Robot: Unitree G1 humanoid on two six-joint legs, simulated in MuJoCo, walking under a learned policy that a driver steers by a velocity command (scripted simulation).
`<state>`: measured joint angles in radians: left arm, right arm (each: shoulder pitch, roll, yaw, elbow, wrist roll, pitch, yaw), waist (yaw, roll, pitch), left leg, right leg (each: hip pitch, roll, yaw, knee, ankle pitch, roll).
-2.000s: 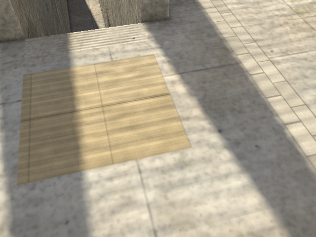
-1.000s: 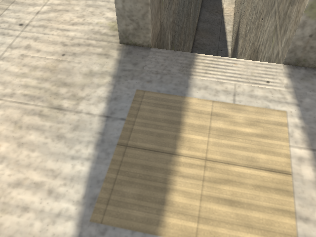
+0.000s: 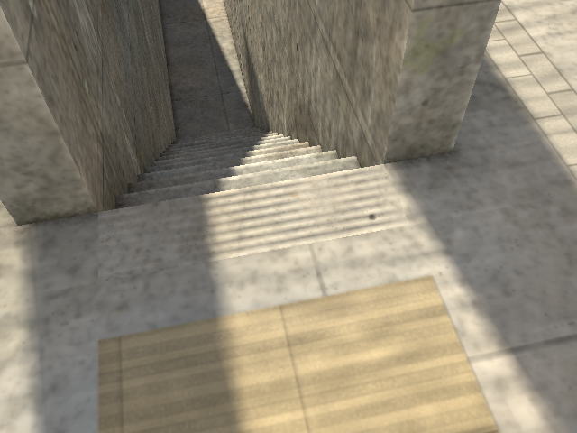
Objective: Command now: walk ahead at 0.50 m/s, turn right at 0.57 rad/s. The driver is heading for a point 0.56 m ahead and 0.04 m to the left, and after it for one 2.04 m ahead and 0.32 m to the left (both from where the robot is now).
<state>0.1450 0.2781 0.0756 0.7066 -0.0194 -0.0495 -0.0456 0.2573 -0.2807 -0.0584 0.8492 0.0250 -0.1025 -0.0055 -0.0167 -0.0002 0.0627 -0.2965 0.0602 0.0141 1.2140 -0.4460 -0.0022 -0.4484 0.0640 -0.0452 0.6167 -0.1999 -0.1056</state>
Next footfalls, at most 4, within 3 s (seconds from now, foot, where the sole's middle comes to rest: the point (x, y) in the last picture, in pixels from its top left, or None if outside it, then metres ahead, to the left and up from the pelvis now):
0.42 left None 0.43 0.11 -0.76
0.88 right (361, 364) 0.59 -0.14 -0.76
1.28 left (244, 385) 0.54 0.13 -0.76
1.80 right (342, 356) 0.61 -0.10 -0.76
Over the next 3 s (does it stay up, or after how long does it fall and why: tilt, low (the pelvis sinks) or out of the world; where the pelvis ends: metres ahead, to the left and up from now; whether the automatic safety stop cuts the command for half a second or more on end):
stays up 0.57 -0.04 0.02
